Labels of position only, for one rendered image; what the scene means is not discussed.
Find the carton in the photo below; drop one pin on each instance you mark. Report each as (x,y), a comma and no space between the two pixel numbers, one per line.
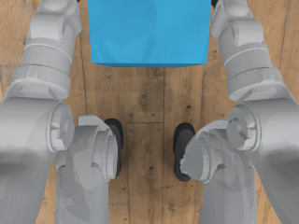
(149,33)

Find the robot right foot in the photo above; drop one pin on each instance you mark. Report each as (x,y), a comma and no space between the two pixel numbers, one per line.
(182,136)

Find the robot left shin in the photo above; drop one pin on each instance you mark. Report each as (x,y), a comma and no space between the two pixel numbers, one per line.
(83,120)

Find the robot left forearm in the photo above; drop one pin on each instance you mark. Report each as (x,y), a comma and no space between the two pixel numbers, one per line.
(48,52)

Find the right robot upper arm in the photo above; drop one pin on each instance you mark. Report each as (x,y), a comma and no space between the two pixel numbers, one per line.
(268,132)

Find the left robot upper arm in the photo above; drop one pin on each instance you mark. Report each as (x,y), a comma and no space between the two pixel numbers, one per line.
(32,131)

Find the robot right forearm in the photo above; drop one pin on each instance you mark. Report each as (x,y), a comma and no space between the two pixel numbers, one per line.
(245,56)

